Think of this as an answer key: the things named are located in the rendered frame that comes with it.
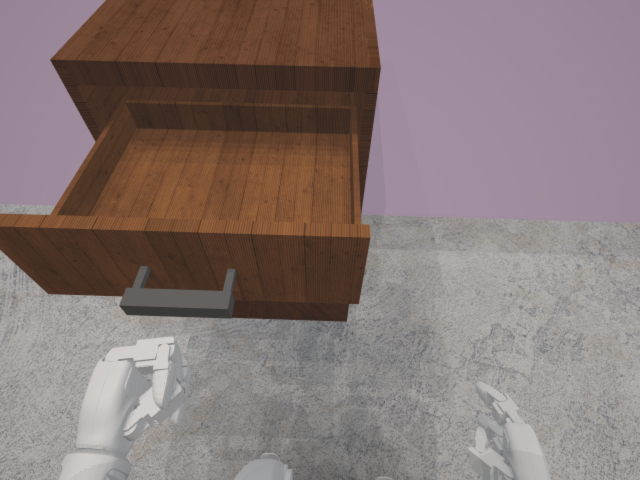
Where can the drawer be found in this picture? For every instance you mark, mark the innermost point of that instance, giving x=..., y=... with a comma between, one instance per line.
x=192, y=189

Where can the handle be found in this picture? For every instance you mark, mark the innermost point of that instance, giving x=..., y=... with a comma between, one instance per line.
x=176, y=302

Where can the right robot hand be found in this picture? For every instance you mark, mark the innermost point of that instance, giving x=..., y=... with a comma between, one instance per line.
x=517, y=453

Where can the cabinet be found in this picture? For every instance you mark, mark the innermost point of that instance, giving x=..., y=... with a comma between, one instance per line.
x=310, y=52

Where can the robot left forearm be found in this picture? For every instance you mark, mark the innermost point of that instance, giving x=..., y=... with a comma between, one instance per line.
x=93, y=464

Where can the left robot thigh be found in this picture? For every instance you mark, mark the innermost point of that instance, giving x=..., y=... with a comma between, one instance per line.
x=265, y=469

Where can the robot left shin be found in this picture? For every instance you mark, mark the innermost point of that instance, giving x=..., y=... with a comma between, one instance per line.
x=270, y=456

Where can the left robot hand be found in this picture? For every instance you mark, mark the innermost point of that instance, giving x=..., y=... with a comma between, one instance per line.
x=151, y=373

